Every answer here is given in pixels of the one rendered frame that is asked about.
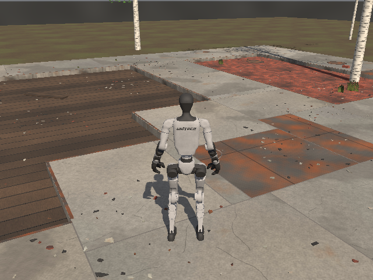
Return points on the right robot hand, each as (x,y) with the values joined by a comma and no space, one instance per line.
(214,166)

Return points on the robot right upper arm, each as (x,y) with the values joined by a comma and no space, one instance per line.
(204,123)

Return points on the robot right thigh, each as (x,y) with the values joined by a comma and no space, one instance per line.
(200,175)

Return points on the left robot hand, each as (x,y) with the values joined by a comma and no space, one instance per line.
(157,165)

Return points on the robot right foot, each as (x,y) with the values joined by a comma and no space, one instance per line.
(200,235)

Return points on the left robot forearm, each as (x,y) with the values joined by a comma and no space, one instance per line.
(158,154)

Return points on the right robot forearm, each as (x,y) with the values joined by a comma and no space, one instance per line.
(213,155)

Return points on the robot left upper arm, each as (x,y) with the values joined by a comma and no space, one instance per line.
(167,124)

